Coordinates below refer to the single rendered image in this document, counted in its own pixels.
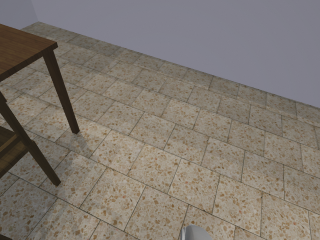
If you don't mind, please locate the table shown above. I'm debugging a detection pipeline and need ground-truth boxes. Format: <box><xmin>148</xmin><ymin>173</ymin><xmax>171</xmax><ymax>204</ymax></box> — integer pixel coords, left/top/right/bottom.
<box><xmin>0</xmin><ymin>24</ymin><xmax>80</xmax><ymax>135</ymax></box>

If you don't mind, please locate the chair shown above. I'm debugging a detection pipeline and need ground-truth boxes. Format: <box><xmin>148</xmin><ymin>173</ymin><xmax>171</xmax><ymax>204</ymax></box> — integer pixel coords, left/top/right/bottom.
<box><xmin>0</xmin><ymin>95</ymin><xmax>61</xmax><ymax>240</ymax></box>

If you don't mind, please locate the right robot thigh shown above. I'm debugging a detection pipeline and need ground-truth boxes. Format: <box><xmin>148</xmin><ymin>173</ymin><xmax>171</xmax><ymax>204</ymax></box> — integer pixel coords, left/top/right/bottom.
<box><xmin>180</xmin><ymin>225</ymin><xmax>213</xmax><ymax>240</ymax></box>

